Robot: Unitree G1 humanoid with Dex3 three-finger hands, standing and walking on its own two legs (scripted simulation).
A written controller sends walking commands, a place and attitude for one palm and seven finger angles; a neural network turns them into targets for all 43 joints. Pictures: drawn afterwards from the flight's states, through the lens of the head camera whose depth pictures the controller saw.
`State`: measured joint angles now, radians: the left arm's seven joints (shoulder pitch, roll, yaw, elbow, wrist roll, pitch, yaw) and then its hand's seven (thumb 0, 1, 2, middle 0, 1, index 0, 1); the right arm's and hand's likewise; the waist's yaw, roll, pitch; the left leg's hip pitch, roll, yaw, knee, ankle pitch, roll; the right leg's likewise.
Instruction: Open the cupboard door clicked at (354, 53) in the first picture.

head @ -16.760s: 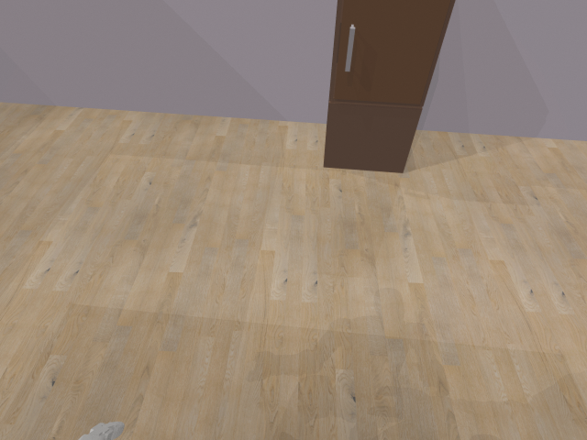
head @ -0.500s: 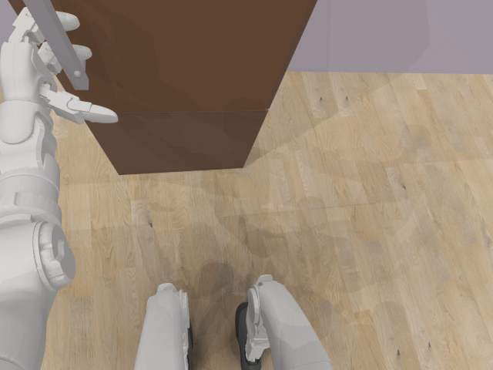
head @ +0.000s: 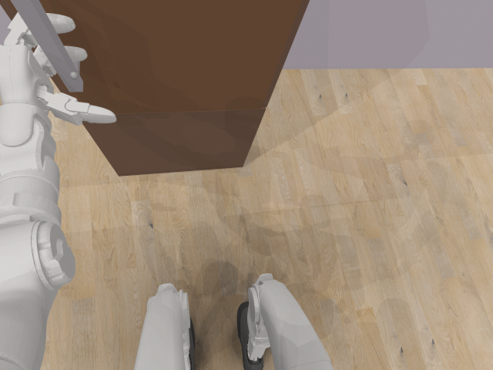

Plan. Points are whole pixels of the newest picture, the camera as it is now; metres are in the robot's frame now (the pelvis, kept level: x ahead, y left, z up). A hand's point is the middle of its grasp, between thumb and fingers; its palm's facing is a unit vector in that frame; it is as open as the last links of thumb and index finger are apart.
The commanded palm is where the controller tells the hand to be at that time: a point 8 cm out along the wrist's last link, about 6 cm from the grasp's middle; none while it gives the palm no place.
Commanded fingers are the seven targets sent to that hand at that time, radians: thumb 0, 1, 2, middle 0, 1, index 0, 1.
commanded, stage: close the thumb around the handle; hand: left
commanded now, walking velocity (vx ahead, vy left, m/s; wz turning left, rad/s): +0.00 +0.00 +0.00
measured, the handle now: (54, 36) +0.59 +0.23 +0.05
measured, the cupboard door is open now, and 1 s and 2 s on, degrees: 0 2 46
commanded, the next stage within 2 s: pull the door open along its arc in 0.68 s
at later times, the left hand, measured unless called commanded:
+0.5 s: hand (77, 73) +0.54 +0.21 +0.03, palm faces +0.08 -1.00 -0.02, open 7.3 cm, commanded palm +0.53 +0.22 +0.04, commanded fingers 0.00 0.90 0.90 -0.40 -1.35 -0.40 -1.35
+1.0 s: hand (79, 79) +0.53 +0.20 +0.03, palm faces +0.06 -1.00 -0.02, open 5.5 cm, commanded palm +0.49 +0.23 +0.04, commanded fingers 0.00 0.90 0.90 -0.40 -1.35 -0.40 -1.35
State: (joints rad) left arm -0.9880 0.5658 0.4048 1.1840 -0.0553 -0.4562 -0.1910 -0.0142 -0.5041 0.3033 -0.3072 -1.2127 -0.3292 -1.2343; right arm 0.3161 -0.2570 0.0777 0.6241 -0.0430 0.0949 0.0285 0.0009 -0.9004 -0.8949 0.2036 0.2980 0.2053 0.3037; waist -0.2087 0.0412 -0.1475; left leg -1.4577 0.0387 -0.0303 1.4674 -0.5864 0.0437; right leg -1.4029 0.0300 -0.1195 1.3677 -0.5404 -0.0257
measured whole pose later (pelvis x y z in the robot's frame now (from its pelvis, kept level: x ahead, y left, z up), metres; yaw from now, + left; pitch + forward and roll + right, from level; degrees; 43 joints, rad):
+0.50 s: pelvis +0.00 +0.00 +0.00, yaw +0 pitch +33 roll -6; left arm -0.98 0.55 0.41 1.18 -0.05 -0.46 -0.18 0.00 0.48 0.72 -0.37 -1.30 -0.35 -1.30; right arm 0.32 -0.26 0.08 0.62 -0.05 0.10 0.03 0.00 -0.90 -0.89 0.20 0.30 0.20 0.30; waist -0.21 0.04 -0.15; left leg -1.44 0.04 -0.03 1.46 -0.59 0.04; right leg -1.39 0.03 -0.12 1.36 -0.54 -0.03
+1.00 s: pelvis +0.01 +0.00 +0.01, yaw -1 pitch +32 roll -5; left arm -0.88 0.51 0.42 1.09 -0.08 -0.47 -0.20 0.01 0.78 0.83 -0.38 -1.35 -0.37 -1.35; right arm 0.31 -0.26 0.06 0.60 -0.03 0.12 0.04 0.00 -0.90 -0.89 0.20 0.30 0.20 0.30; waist -0.20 0.04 -0.16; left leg -1.40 0.05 -0.01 1.43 -0.60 0.05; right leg -1.36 0.04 -0.09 1.34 -0.54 -0.02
